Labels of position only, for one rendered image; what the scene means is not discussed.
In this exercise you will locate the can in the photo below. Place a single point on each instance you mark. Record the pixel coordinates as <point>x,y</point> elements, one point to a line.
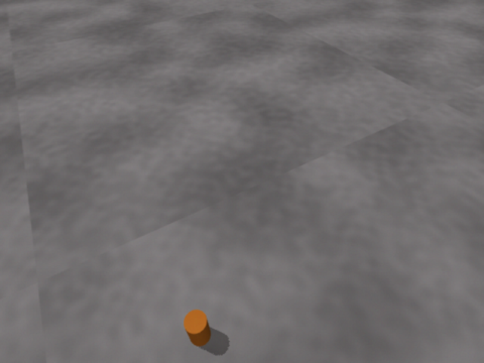
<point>197,327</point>

